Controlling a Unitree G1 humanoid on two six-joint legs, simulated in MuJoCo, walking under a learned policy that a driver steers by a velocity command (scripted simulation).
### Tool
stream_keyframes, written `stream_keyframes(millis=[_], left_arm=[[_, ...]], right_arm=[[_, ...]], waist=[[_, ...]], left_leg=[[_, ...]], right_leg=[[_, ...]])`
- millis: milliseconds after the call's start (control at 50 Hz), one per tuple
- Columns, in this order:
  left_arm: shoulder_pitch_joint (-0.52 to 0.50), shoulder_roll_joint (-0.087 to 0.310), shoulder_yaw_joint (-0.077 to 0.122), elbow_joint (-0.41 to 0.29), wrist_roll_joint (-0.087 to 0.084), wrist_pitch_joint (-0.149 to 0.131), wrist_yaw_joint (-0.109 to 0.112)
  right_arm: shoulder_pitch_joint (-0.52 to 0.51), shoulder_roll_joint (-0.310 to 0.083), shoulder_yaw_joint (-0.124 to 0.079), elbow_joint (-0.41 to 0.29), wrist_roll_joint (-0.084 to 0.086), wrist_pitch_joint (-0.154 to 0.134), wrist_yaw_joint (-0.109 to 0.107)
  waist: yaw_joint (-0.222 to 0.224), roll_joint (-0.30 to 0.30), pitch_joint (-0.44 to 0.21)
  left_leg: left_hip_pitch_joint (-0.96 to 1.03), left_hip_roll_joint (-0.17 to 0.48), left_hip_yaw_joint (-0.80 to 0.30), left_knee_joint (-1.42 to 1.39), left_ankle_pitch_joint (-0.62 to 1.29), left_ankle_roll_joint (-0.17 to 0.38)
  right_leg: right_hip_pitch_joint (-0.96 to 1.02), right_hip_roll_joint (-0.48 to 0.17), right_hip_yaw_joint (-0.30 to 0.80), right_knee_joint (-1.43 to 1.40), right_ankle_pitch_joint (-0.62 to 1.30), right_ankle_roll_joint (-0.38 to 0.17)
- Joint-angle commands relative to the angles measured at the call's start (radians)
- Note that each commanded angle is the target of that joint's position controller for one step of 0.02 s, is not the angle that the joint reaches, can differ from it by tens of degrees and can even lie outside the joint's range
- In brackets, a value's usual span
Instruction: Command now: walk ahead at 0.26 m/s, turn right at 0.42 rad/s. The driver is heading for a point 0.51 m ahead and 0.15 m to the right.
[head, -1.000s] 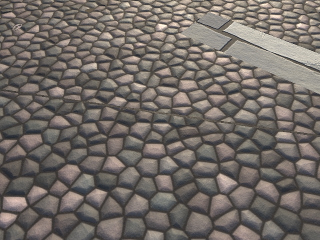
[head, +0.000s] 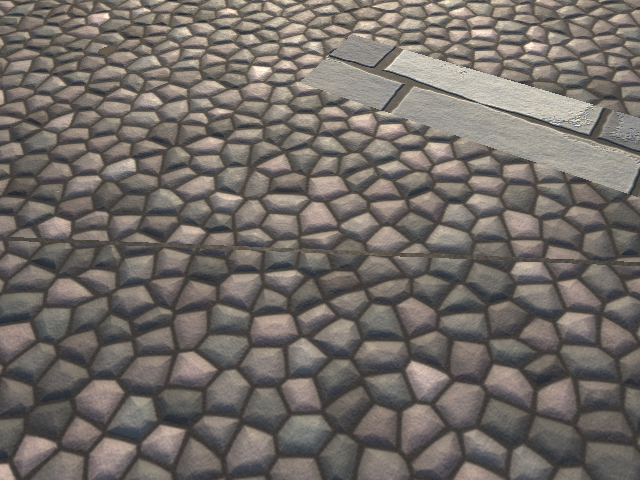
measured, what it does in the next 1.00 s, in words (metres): walks ahead, turning right: right foot, then left foot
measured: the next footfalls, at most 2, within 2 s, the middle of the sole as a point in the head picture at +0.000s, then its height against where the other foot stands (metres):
right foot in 0.16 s outside the picture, level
left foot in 0.68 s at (382, 475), level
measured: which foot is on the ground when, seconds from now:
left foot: down 0.00-0.16, up 0.18-0.66, down 0.68-1.00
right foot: up 0.00-0.14, down 0.16-0.68, up 0.70-1.00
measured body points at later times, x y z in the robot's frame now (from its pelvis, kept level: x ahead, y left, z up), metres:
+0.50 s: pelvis +0.20 -0.09 +0.01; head +0.23 -0.12 +0.46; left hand +0.24 +0.16 -0.12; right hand +0.31 -0.37 -0.11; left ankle +0.39 +0.03 -0.67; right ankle +0.10 -0.13 -0.73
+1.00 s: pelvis +0.43 -0.12 +0.01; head +0.47 -0.13 +0.46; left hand +0.62 +0.06 -0.14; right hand +0.36 -0.36 -0.13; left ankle +0.49 -0.06 -0.73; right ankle +0.43 -0.26 -0.70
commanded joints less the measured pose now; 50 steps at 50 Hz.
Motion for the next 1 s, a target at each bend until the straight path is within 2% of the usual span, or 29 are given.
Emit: stream_keyframes(millis=[20,100,140,160,180,200,220,240,260,300,320,360,440,520,560,600,620,640,660,680,700,720,740,760,780,820,900,940,1000], left_arm=[[-0.127,0.053,0.019,-0.112,-0.005,-0.033,-0.023],[-0.128,0.051,0.029,-0.149,-0.019,-0.037,-0.040],[0.030,0.067,0.047,-0.111,-0.013,-0.044,-0.042],[0.182,0.127,0.076,-0.065,-0.004,-0.053,-0.034],[0.302,0.274,0.110,-0.068,0.001,-0.060,-0.017],[0.262,0.284,0.103,-0.063,-0.018,-0.052,-0.014],[0.178,0.279,0.097,-0.080,-0.013,-0.047,-0.010],[0.114,0.232,0.086,-0.105,-0.015,-0.051,-0.009],[0.060,0.207,0.078,-0.125,-0.020,-0.056,-0.006],[0.037,0.170,0.064,-0.138,-0.030,-0.074,-0.002],[0.062,0.168,0.062,-0.132,-0.034,-0.083,-0.001],[0.111,0.179,0.062,-0.122,-0.038,-0.093,-0.001],[0.190,0.181,0.061,-0.120,-0.033,-0.092,0.001],[0.232,0.190,0.063,-0.127,-0.028,-0.091,0.006],[0.240,0.192,0.061,-0.126,-0.025,-0.093,0.012],[0.218,0.195,0.059,-0.127,-0.024,-0.098,0.019],[0.196,0.208,0.061,-0.131,-0.023,-0.102,0.020],[0.190,0.222,0.064,-0.127,-0.017,-0.103,0.020],[0.181,0.228,0.065,-0.124,-0.019,-0.105,0.017],[0.203,0.181,0.054,-0.142,-0.028,-0.110,0.014],[0.401,0.061,0.033,-0.130,-0.087,-0.100,0.018],[0.396,0.166,0.049,-0.106,-0.046,-0.092,0.029],[0.296,0.162,0.050,-0.116,-0.032,-0.086,0.029],[0.204,0.150,0.044,-0.134,-0.021,-0.087,0.025],[0.158,0.144,0.045,-0.143,-0.016,-0.080,0.017],[0.168,0.122,0.042,-0.139,-0.004,-0.054,0.003],[0.154,0.083,0.025,-0.127,-0.006,-0.024,0.001],[0.093,0.069,0.010,-0.132,-0.007,-0.017,0.004],[0.032,0.082,0.001,-0.129,-0.015,-0.011,0.011]], right_arm=[[0.052,-0.121,-0.027,-0.029,-0.004,-0.038,0.006],[0.035,-0.155,-0.037,-0.042,-0.004,-0.057,0.032],[0.006,-0.173,-0.040,-0.055,0.004,-0.055,0.046],[0.003,-0.157,-0.032,-0.070,-0.002,-0.053,0.055],[-0.045,-0.076,-0.009,-0.151,0.001,-0.057,0.070],[-0.125,-0.114,-0.020,-0.196,-0.013,-0.070,0.085],[-0.177,-0.126,-0.020,-0.216,-0.004,-0.075,0.095],[-0.171,-0.126,-0.017,-0.209,0.010,-0.086,0.100],[-0.141,-0.120,-0.018,-0.193,0.011,-0.088,0.095],[-0.095,-0.113,-0.018,-0.178,-0.015,-0.061,0.095],[-0.100,-0.112,-0.019,-0.186,-0.017,-0.047,0.096],[-0.153,-0.107,-0.018,-0.215,-0.015,-0.028,0.095],[-0.338,-0.103,-0.012,-0.298,-0.009,-0.024,0.098],[-0.466,-0.094,0.001,-0.363,0.000,-0.031,0.108],[-0.489,-0.096,0.005,-0.385,0.004,-0.036,0.110],[-0.441,-0.110,0.002,-0.383,0.006,-0.043,0.107],[-0.374,-0.127,-0.005,-0.365,0.006,-0.047,0.102],[-0.268,-0.152,-0.017,-0.332,0.006,-0.053,0.090],[-0.123,-0.167,-0.025,-0.291,0.004,-0.066,0.076],[0.013,-0.215,-0.034,-0.274,-0.019,-0.081,0.061],[0.062,-0.330,-0.061,-0.266,-0.037,-0.079,0.065],[0.026,-0.266,-0.055,-0.268,0.006,-0.062,0.078],[-0.084,-0.183,-0.031,-0.283,0.017,-0.063,0.079],[-0.129,-0.114,-0.009,-0.281,0.013,-0.069,0.081],[-0.121,-0.088,0.002,-0.264,0.013,-0.074,0.076],[-0.099,-0.087,0.010,-0.229,0.019,-0.081,0.071],[-0.114,-0.116,0.017,-0.206,0.011,-0.091,0.072],[-0.110,-0.123,0.021,-0.193,0.011,-0.083,0.072],[-0.064,-0.134,0.020,-0.167,0.014,-0.063,0.072]], waist=[[-0.019,0.043,0.172],[-0.008,0.090,0.115],[0.075,0.060,0.037],[0.137,-0.034,-0.055],[0.182,-0.303,-0.121],[0.148,-0.238,-0.116],[0.104,-0.127,0.003],[0.070,-0.039,0.042],[0.030,-0.004,0.058],[-0.007,-0.038,0.032],[-0.010,-0.044,0.026],[-0.005,-0.043,0.036],[0.048,-0.058,0.074],[0.086,-0.077,0.076],[0.089,-0.087,0.073],[0.058,-0.092,0.063],[0.027,-0.099,0.040],[-0.013,-0.098,-0.008],[-0.082,-0.068,-0.082],[-0.117,-0.015,-0.197],[-0.044,0.274,-0.368],[-0.029,0.158,-0.379],[-0.002,0.067,-0.215],[-0.006,0.008,-0.127],[-0.006,0.031,-0.089],[0.024,0.081,-0.077],[0.067,0.087,-0.093],[0.054,0.119,-0.089],[0.022,0.129,-0.094]], left_leg=[[0.043,0.349,-0.272,-0.268,-0.029,0.168],[-0.014,0.302,-0.093,-0.171,0.203,0.119],[-0.104,0.260,0.018,0.079,0.455,0.082],[-0.209,0.210,0.094,0.350,0.487,0.037],[-0.524,0.080,0.133,0.747,0.078,-0.038],[-0.682,0.004,-0.102,0.865,-0.165,-0.030],[-0.758,0.080,-0.145,0.902,-0.093,-0.010],[-0.715,0.120,-0.153,0.841,0.027,-0.002],[-0.643,0.139,-0.154,0.762,0.078,-0.004],[-0.545,0.140,-0.144,0.682,0.122,-0.027],[-0.545,0.130,-0.132,0.666,0.134,-0.039],[-0.587,0.121,-0.119,0.612,0.167,-0.064],[-0.677,0.102,-0.108,0.438,0.269,-0.096],[-0.643,0.061,-0.102,0.276,0.342,-0.089],[-0.597,0.051,-0.096,0.205,0.359,-0.065],[-0.470,0.038,-0.097,0.136,0.353,-0.026],[-0.372,0.016,-0.089,0.117,0.314,-0.006],[-0.261,-0.021,-0.078,0.104,0.268,0.013],[-0.100,-0.020,-0.069,0.026,0.349,0.033],[0.137,0.147,-0.216,0.054,0.419,0.064],[0.429,0.481,-0.674,0.057,0.755,0.249],[0.335,0.468,-0.799,-0.015,0.800,0.274],[0.179,0.422,-0.615,-0.028,0.817,0.252],[0.080,0.366,-0.478,-0.040,0.895,0.220],[0.036,0.319,-0.386,-0.061,0.949,0.186],[-0.049,0.266,-0.284,-0.100,0.998,0.155],[-0.126,0.239,-0.176,-0.118,1.046,0.167],[-0.158,0.214,-0.137,-0.120,0.985,0.151],[-0.162,0.217,-0.157,-0.123,0.792,0.145]], right_leg=[[-0.255,-0.068,0.028,-0.018,0.029,-0.005],[-0.015,0.003,-0.089,-0.188,0.081,-0.032],[0.247,0.092,-0.154,-0.292,0.147,-0.067],[0.449,0.088,-0.073,-0.351,0.103,-0.104],[0.617,-0.239,0.497,-0.585,-0.197,-0.232],[0.594,-0.320,0.856,-0.770,-0.235,-0.291],[0.521,-0.317,0.716,-0.720,-0.218,-0.278],[0.428,-0.274,0.586,-0.703,-0.087,-0.239],[0.357,-0.217,0.480,-0.706,0.060,-0.199],[0.311,-0.143,0.350,-0.708,0.269,-0.171],[0.316,-0.130,0.325,-0.703,0.362,-0.178],[0.327,-0.119,0.301,-0.707,0.435,-0.189],[0.364,-0.112,0.318,-0.716,0.461,-0.185],[0.406,-0.104,0.323,-0.671,0.592,-0.172],[0.437,-0.116,0.323,-0.658,0.658,-0.156],[0.439,-0.130,0.319,-0.639,0.733,-0.122],[0.442,-0.128,0.307,-0.592,0.854,-0.102],[0.462,-0.105,0.288,-0.466,1.037,-0.080],[0.451,-0.054,0.247,-0.273,1.073,-0.054],[0.302,-0.003,0.230,-0.029,0.800,-0.038],[0.004,0.178,0.129,0.372,-0.029,0.013],[-0.038,0.152,0.169,0.483,-0.091,0.003],[-0.055,0.106,0.180,0.481,-0.015,0.010],[-0.068,0.076,0.170,0.422,0.020,0.014],[-0.069,0.052,0.171,0.363,0.032,0.016],[0.006,0.051,0.151,0.276,0.053,0.029],[0.076,0.052,0.100,0.067,0.094,0.054],[0.130,0.037,0.061,-0.081,0.152,0.057],[0.187,0.031,0.033,-0.192,0.212,0.059]])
